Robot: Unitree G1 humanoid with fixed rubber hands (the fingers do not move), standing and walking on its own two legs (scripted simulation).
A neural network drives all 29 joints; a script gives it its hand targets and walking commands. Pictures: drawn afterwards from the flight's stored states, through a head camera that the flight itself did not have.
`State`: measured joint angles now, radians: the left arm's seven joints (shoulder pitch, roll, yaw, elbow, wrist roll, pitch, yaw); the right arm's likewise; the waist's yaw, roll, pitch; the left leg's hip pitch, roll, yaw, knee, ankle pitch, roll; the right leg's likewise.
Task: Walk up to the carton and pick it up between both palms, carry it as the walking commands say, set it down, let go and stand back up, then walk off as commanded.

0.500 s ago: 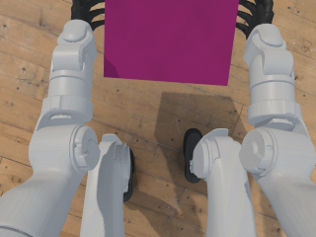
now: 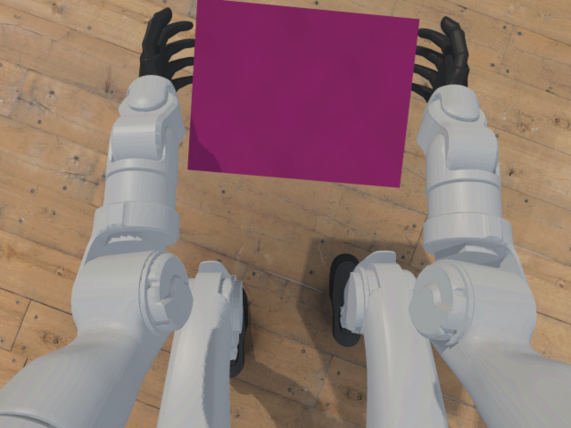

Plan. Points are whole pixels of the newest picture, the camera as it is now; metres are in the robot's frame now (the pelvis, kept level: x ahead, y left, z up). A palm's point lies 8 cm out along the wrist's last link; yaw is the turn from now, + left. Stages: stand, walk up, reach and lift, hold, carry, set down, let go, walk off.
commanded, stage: reach and lift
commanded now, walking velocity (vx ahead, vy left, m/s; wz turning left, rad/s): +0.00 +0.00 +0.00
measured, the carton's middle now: (297, 109) +0.52 -0.03 -0.16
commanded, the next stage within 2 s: none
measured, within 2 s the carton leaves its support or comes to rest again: neither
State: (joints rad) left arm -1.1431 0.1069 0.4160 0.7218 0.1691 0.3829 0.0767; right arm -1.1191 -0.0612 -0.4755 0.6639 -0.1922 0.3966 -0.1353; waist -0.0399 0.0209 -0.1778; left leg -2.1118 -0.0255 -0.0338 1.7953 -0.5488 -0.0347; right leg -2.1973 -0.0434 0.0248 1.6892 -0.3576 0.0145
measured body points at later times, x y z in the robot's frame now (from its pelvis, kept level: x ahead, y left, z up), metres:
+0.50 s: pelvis +0.01 +0.00 +0.05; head +0.27 -0.01 +0.42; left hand +0.53 +0.14 -0.01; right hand +0.50 -0.20 -0.01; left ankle +0.09 +0.13 -0.45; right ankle +0.14 -0.13 -0.45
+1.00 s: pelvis +0.03 +0.00 +0.11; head +0.24 -0.01 +0.51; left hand +0.51 +0.15 +0.06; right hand +0.48 -0.20 +0.06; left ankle +0.09 +0.13 -0.45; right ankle +0.14 -0.13 -0.45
